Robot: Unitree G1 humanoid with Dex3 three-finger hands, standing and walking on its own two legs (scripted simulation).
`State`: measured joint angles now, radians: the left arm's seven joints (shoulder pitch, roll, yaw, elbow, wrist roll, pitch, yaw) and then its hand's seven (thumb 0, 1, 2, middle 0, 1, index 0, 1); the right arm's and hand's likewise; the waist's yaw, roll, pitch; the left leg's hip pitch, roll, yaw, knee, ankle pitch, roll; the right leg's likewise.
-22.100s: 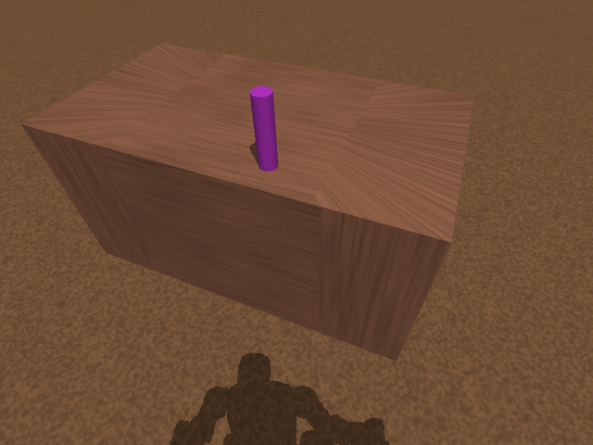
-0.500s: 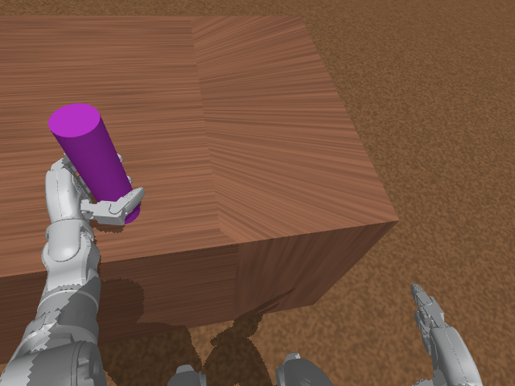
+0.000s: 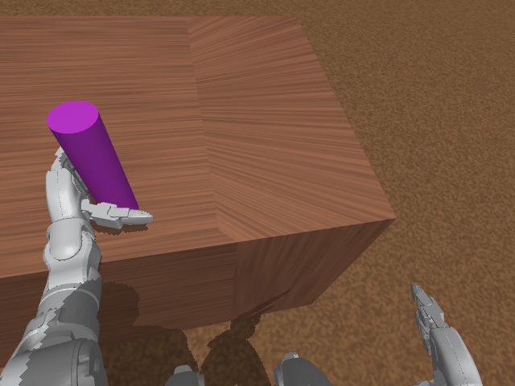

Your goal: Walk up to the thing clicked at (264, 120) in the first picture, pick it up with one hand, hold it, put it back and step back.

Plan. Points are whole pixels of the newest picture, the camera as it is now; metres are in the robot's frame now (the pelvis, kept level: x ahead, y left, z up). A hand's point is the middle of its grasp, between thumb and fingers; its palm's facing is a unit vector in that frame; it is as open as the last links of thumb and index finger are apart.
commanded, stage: withdraw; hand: left
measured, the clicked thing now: (102, 172) +0.45 +0.19 +0.07
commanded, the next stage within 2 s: rise in 0.34 s
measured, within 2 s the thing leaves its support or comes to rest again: neither
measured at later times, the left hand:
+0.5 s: hand (1, 136) +0.45 +0.28 +0.15, palm faces +0.21 -0.98 -0.06, open 17.5 cm
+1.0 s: hand out of the picture +0.32 +0.30 +0.11, palm faces +0.36 -0.86 -0.36, open 17.5 cm
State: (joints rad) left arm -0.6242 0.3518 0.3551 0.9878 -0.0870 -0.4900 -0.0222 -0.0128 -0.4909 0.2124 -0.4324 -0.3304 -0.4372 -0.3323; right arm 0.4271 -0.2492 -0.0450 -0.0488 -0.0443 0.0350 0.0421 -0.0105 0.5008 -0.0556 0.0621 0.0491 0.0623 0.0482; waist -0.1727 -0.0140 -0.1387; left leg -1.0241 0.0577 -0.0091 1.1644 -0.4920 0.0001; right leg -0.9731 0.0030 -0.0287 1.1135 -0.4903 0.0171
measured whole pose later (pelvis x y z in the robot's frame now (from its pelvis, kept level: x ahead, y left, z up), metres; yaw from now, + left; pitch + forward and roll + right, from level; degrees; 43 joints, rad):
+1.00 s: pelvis +0.03 +0.00 +0.06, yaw +1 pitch +7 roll -1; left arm -0.01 0.42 0.29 0.34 -0.06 -0.02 0.05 -0.02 -0.54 0.02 -0.06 -0.04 -0.06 -0.04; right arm 0.39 -0.26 -0.07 0.24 0.08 0.04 -0.05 -0.01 0.51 -0.06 0.06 0.05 0.06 0.05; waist 0.00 0.03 -0.10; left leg -0.51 0.03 0.02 0.77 -0.38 0.00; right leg -0.47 -0.02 -0.01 0.74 -0.39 0.02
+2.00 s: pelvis +0.01 -0.01 +0.06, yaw +2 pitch +3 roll +0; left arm 0.50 0.30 0.25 -0.05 -0.06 -0.11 0.07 -0.02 -0.53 0.05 -0.06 -0.06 -0.06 -0.06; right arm 0.42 -0.23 -0.08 0.26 0.04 -0.06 -0.08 -0.01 0.29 -0.23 0.10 0.11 0.10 0.11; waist 0.04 0.00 -0.06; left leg -0.49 0.02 0.01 0.79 -0.36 -0.01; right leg -0.46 -0.03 -0.02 0.81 -0.40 0.01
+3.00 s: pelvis +0.01 -0.01 +0.04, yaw +2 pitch +6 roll -1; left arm 0.45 0.20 -0.01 0.06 -0.02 0.13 0.14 -0.01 -0.54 0.05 -0.05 -0.05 -0.05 -0.05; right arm 0.28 -0.22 0.01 0.48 0.03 -0.05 -0.13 0.01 -0.90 -0.90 0.20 0.30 0.21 0.30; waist -0.02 0.02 -0.09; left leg -0.60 0.05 -0.02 0.93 -0.43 -0.02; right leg -0.55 0.00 -0.04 0.89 -0.44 0.00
